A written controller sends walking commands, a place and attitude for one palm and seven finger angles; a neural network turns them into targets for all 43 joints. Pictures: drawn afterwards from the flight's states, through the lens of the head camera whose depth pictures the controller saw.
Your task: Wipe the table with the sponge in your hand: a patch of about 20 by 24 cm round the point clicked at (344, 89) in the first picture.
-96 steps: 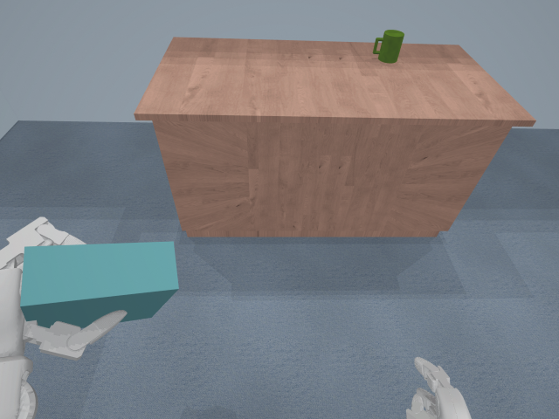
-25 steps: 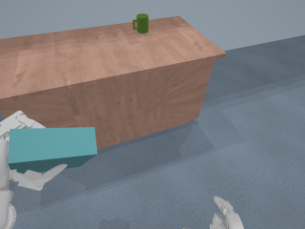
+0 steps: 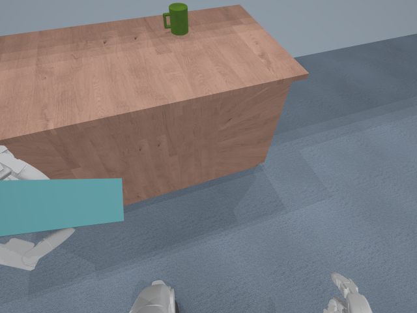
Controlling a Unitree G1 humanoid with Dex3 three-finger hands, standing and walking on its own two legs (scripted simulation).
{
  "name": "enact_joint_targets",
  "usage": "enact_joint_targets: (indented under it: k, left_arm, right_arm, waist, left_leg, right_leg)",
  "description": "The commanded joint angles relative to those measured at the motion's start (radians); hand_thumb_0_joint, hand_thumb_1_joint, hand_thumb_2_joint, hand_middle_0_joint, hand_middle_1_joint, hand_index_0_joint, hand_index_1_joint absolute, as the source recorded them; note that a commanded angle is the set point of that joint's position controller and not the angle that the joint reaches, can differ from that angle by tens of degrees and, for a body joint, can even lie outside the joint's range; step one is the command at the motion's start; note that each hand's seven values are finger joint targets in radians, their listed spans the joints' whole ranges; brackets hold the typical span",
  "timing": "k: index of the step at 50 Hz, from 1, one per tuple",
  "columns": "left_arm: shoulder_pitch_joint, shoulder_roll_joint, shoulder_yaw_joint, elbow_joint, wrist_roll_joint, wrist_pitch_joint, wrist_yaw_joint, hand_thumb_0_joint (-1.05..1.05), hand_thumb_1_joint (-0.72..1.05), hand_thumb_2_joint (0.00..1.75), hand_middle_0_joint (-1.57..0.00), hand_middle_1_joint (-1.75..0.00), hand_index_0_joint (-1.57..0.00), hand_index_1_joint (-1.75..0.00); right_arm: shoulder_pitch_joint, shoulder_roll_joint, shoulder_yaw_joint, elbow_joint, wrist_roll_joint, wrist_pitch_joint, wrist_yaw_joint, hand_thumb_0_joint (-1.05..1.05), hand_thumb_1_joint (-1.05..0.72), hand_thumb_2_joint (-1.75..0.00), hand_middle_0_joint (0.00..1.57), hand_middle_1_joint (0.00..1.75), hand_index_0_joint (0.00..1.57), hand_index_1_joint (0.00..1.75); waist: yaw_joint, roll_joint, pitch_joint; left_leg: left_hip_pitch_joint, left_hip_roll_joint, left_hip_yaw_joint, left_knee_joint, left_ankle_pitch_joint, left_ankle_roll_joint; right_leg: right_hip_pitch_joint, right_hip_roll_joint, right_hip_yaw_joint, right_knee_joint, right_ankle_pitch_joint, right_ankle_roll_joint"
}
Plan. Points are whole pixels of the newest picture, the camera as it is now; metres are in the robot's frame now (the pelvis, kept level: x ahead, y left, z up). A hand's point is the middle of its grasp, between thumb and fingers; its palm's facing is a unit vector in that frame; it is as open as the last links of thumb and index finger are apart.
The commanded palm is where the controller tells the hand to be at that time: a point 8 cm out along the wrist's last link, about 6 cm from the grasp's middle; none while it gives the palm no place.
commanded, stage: take the last steps up to it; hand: left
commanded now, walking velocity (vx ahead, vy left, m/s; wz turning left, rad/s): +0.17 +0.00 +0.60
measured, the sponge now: (72, 207) +0.23 +0.19 +0.16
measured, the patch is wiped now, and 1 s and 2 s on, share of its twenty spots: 0.00 0.00 0.00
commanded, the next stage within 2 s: come to a stop and stand still in 1.86 s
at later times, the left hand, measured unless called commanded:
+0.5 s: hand (36, 159) +0.29 +0.25 +0.19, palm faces +0.49 -0.76 -0.42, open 9.5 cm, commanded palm +0.24 +0.27 +0.18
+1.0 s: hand (115, 100) +0.44 +0.19 +0.17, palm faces +0.38 -0.81 -0.45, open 9.4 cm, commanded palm +0.39 +0.22 +0.18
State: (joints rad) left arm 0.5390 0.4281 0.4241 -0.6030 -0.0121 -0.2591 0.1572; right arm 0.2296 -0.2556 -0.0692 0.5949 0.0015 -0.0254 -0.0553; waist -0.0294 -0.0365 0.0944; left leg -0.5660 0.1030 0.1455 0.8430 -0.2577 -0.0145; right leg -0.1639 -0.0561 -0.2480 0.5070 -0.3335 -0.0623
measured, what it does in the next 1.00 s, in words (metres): walks ahead: left foot, then right foot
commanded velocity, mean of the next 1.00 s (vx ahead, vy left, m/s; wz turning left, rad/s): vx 0.29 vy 0.02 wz -0.12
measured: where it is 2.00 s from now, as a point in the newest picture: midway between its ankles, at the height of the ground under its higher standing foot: (225, 263)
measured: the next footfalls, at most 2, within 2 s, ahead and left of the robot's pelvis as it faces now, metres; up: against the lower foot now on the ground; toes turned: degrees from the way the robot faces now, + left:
left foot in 0.12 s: +0.16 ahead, +0.13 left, +0.00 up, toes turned +12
right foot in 0.56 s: +0.14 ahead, -0.13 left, +0.00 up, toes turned -8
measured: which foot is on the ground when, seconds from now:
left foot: up 0.00-0.10, down 0.12-0.58, up 0.60-1.00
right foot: down 0.00-0.12, up 0.14-0.54, down 0.56-1.00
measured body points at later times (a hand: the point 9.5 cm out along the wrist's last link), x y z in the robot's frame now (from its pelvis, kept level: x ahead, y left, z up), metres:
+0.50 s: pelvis +0.09 -0.01 +0.00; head +0.10 -0.01 +0.45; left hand +0.25 +0.29 +0.21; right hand +0.28 -0.18 -0.09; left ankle +0.13 +0.12 -0.74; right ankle +0.10 -0.14 -0.71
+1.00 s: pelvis +0.22 -0.05 -0.01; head +0.24 -0.05 +0.44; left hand +0.41 +0.23 +0.19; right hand +0.33 -0.32 -0.10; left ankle +0.32 +0.05 -0.73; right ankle +0.10 -0.12 -0.74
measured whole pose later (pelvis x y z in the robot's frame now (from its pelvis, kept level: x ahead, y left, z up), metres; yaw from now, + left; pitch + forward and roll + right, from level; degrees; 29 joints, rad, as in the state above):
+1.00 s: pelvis +0.22 -0.05 -0.01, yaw -3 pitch +0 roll +2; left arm 0.52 0.38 0.39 -0.51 -0.02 -0.25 0.17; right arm 0.28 -0.25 -0.05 0.61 0.01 -0.05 -0.06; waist 0.00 -0.03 0.04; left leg -0.41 0.04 0.20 0.56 -0.18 0.01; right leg -0.05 -0.02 -0.09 0.52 -0.46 -0.04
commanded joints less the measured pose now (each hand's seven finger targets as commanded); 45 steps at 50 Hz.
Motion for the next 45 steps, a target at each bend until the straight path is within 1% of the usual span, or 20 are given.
enact_joint_targets:
  k: [1, 3, 4, 5, 6, 7, 8, 9, 13, 17, 21, 26, 27, 28, 29, 30, 33, 36, 39, 45]
  left_arm:
    - [-0.044, 0.108, 0.094, -0.128, -0.010, -0.024, 0.047, 0.00, 0.10, 1.30, -1.20, -1.60, -1.20, -1.60]
    - [-0.094, 0.109, 0.074, -0.142, -0.010, -0.024, 0.055, 0.00, 0.10, 1.30, -1.20, -1.60, -1.20, -1.60]
    - [-0.138, 0.092, 0.036, -0.160, -0.011, -0.021, 0.053, 0.00, 0.10, 1.30, -1.20, -1.60, -1.20, -1.60]
    - [-0.171, 0.112, 0.047, -0.201, -0.011, -0.035, 0.054, 0.00, 0.10, 1.30, -1.20, -1.60, -1.20, -1.60]
    - [-0.184, 0.104, 0.046, -0.226, -0.017, -0.046, 0.052, 0.00, 0.10, 1.30, -1.20, -1.60, -1.20, -1.60]
    - [-0.226, 0.139, 0.048, -0.222, -0.006, -0.052, 0.052, 0.00, 0.10, 1.30, -1.20, -1.60, -1.20, -1.60]
    - [-0.271, 0.149, 0.040, -0.169, 0.002, -0.047, 0.041, 0.00, 0.10, 1.30, -1.20, -1.60, -1.20, -1.60]
    - [-0.298, 0.207, 0.080, -0.223, 0.001, -0.044, 0.029, 0.00, 0.10, 1.30, -1.20, -1.60, -1.20, -1.60]
    - [-0.212, 0.131, 0.070, -0.294, -0.012, -0.053, 0.018, 0.00, 0.10, 1.30, -1.20, -1.60, -1.20, -1.60]
    - [-0.135, 0.056, 0.045, -0.179, -0.021, -0.041, 0.008, 0.00, 0.10, 1.30, -1.20, -1.60, -1.20, -1.60]
    - [-0.178, 0.028, 0.011, -0.019, -0.017, -0.014, 0.008, 0.00, 0.10, 1.30, -1.20, -1.60, -1.20, -1.60]
    - [-0.262, 0.035, -0.040, -0.030, 0.000, 0.016, 0.011, 0.00, 0.10, 1.30, -1.20, -1.60, -1.20, -1.60]
    - [-0.274, 0.055, -0.037, -0.049, 0.006, 0.020, 0.013, 0.00, 0.10, 1.30, -1.20, -1.60, -1.20, -1.60]
    - [-0.292, 0.092, -0.027, -0.082, 0.015, 0.022, 0.017, 0.00, 0.10, 1.30, -1.20, -1.60, -1.20, -1.60]
    - [-0.320, 0.158, 0.014, -0.119, 0.011, 0.023, 0.029, 0.00, 0.10, 1.30, -1.20, -1.60, -1.20, -1.60]
    - [-0.361, 0.163, 0.023, -0.174, -0.004, 0.018, 0.036, 0.00, 0.10, 1.30, -1.20, -1.60, -1.20, -1.60]
    - [-0.156, 0.162, 0.080, -0.162, -0.005, -0.006, 0.035, 0.00, 0.10, 1.30, -1.20, -1.60, -1.20, -1.60]
    - [-0.064, 0.163, 0.130, -0.125, -0.011, -0.032, 0.036, 0.00, 0.10, 1.30, -1.20, -1.60, -1.20, -1.60]
    - [-0.002, 0.135, 0.141, -0.057, -0.023, -0.047, 0.032, 0.00, 0.10, 1.30, -1.20, -1.60, -1.20, -1.60]
    - [-0.039, 0.097, 0.082, -0.065, -0.027, -0.041, 0.029, 0.00, 0.10, 1.30, -1.20, -1.60, -1.20, -1.60]
  right_arm:
    - [-0.061, -0.021, 0.004, -0.170, -0.002, -0.055, -0.005, 0.00, -0.90, -0.90, 0.20, 0.30, 0.20, 0.30]
    - [-0.047, -0.023, 0.009, -0.164, -0.005, -0.055, -0.015, 0.00, -0.90, -0.90, 0.20, 0.30, 0.20, 0.30]
    - [-0.036, -0.031, 0.006, -0.162, -0.003, -0.057, -0.022, 0.00, -0.90, -0.90, 0.20, 0.30, 0.20, 0.30]
    - [-0.042, -0.038, 0.006, -0.170, -0.005, -0.061, -0.027, 0.00, -0.90, -0.90, 0.20, 0.30, 0.20, 0.30]
    - [-0.064, -0.060, 0.007, -0.174, -0.007, -0.066, -0.023, 0.00, -0.90, -0.90, 0.20, 0.30, 0.20, 0.30]
    - [-0.060, -0.040, 0.030, -0.175, -0.003, -0.073, -0.011, 0.00, -0.90, -0.90, 0.20, 0.30, 0.20, 0.30]
    - [-0.073, -0.061, 0.026, -0.160, 0.003, -0.075, 0.001, 0.00, -0.90, -0.90, 0.20, 0.30, 0.20, 0.30]
    - [-0.113, -0.059, 0.027, -0.152, -0.009, -0.083, -0.006, 0.00, -0.90, -0.90, 0.20, 0.30, 0.20, 0.30]
    - [-0.109, -0.044, 0.024, -0.134, 0.000, -0.111, 0.010, 0.00, -0.90, -0.90, 0.20, 0.30, 0.20, 0.30]
    - [-0.095, -0.046, 0.027, -0.134, -0.003, -0.120, 0.016, 0.00, -0.90, -0.90, 0.20, 0.30, 0.20, 0.30]
    - [-0.085, -0.049, 0.034, -0.132, 0.004, -0.113, -0.008, 0.00, -0.90, -0.90, 0.20, 0.30, 0.20, 0.30]
    - [-0.092, -0.043, 0.043, -0.141, 0.004, -0.097, -0.020, 0.00, -0.90, -0.90, 0.20, 0.30, 0.20, 0.30]
    - [-0.095, -0.034, 0.045, -0.141, 0.005, -0.093, -0.020, 0.00, -0.90, -0.90, 0.20, 0.30, 0.20, 0.30]
    - [-0.092, -0.011, 0.050, -0.146, 0.006, -0.086, -0.016, 0.00, -0.90, -0.90, 0.20, 0.30, 0.20, 0.30]
    - [-0.144, 0.000, 0.062, -0.161, 0.007, -0.099, -0.020, 0.00, -0.90, -0.90, 0.20, 0.30, 0.20, 0.30]
    - [-0.165, -0.022, 0.059, -0.152, 0.004, -0.115, -0.021, 0.00, -0.90, -0.90, 0.20, 0.30, 0.20, 0.30]
    - [-0.131, -0.032, 0.044, -0.122, 0.005, -0.094, -0.015, 0.00, -0.90, -0.90, 0.20, 0.30, 0.20, 0.30]
    - [-0.118, -0.024, 0.039, -0.121, -0.001, -0.059, -0.012, 0.00, -0.90, -0.90, 0.20, 0.30, 0.20, 0.30]
    - [-0.097, -0.025, 0.022, -0.137, 0.004, -0.045, -0.008, 0.00, -0.90, -0.90, 0.20, 0.30, 0.20, 0.30]
    - [-0.079, -0.043, 0.007, -0.163, 0.012, -0.068, 0.000, 0.00, -0.90, -0.90, 0.20, 0.30, 0.20, 0.30]
  waist:
    - [0.050, -0.107, -0.159]
    - [0.027, -0.060, -0.192]
    - [-0.005, -0.013, -0.227]
    - [-0.007, 0.100, -0.281]
    - [0.018, 0.321, -0.307]
    - [0.024, 0.313, -0.285]
    - [0.020, 0.213, -0.205]
    - [0.030, 0.244, -0.210]
    - [0.041, 0.264, -0.185]
    - [0.026, 0.271, -0.190]
    - [0.017, 0.235, -0.154]
    - [0.029, 0.187, -0.183]
    - [0.031, 0.107, -0.196]
    - [0.030, -0.103, -0.209]
    - [0.059, -0.237, -0.185]
    - [0.051, -0.166, -0.188]
    - [0.035, 0.000, -0.161]
    - [0.026, 0.008, -0.168]
    - [0.024, -0.025, -0.188]
    - [0.046, -0.110, -0.189]
  left_leg:
    - [0.087, -0.024, 0.057, -0.152, -0.003, 0.016]
    - [0.227, -0.079, 0.091, -0.258, 0.050, 0.022]
    - [0.379, -0.091, 0.079, -0.343, 0.130, 0.033]
    - [0.550, -0.017, -0.052, -0.386, 0.203, 0.084]
    - [0.678, 0.239, -0.417, -0.413, 0.454, 0.214]
    - [0.657, 0.347, -0.610, -0.462, 0.490, 0.292]
    - [0.533, 0.344, -0.578, -0.510, 0.331, 0.287]
    - [0.467, 0.340, -0.553, -0.527, 0.163, 0.271]
    - [0.310, 0.245, -0.303, -0.589, -0.132, 0.194]
    - [0.266, 0.221, -0.188, -0.634, -0.225, 0.151]
    - [0.285, 0.235, -0.160, -0.645, -0.290, 0.141]
    - [0.307, 0.171, -0.095, -0.450, -0.292, 0.092]
    - [0.274, 0.137, -0.050, -0.305, -0.254, 0.076]
    - [0.114, 0.047, 0.012, -0.054, -0.242, 0.043]
    - [-0.097, -0.057, -0.006, 0.187, -0.345, 0.012]
    - [-0.144, -0.031, -0.106, 0.309, -0.281, -0.001]
    - [-0.206, 0.001, -0.138, 0.378, -0.159, -0.030]
    - [-0.209, 0.001, -0.097, 0.286, -0.092, -0.029]
    - [-0.130, 0.003, -0.048, 0.060, -0.022, -0.026]
    - [0.014, -0.041, 0.039, -0.189, 0.001, 0.011]
  right_leg:
    - [0.118, -0.298, 0.141, -0.068, 0.644, -0.056]
    - [0.082, -0.260, 0.111, 0.056, 0.685, -0.034]
    - [0.022, -0.230, 0.079, 0.197, 0.637, 0.001]
    - [-0.088, -0.159, 0.066, 0.380, 0.477, 0.043]
    - [-0.301, -0.019, 0.097, 0.600, -0.111, 0.082]
    - [-0.408, 0.024, 0.203, 0.741, -0.324, 0.072]
    - [-0.440, 0.005, 0.257, 0.783, -0.285, 0.067]
    - [-0.428, -0.039, 0.280, 0.783, -0.240, 0.076]
    - [-0.361, -0.048, 0.228, 0.668, -0.074, 0.077]
    - [-0.250, -0.015, 0.146, 0.429, -0.026, 0.087]
    - [-0.218, 0.021, 0.095, 0.271, -0.062, 0.096]
    - [-0.044, 0.063, 0.052, -0.048, -0.045, 0.083]
    - [0.006, 0.008, 0.142, -0.123, -0.016, 0.056]
    - [0.099, -0.162, 0.425, -0.209, -0.025, -0.029]
    - [0.183, -0.318, 0.701, -0.262, 0.142, -0.132]
    - [0.183, -0.361, 0.705, -0.260, 0.179, -0.155]
    - [0.248, -0.281, 0.508, -0.169, 0.575, -0.144]
    - [0.272, -0.242, 0.350, -0.149, 0.723, -0.109]
    - [0.272, -0.210, 0.300, -0.147, 0.738, -0.095]
    - [0.264, -0.213, 0.307, -0.105, 0.773, -0.081]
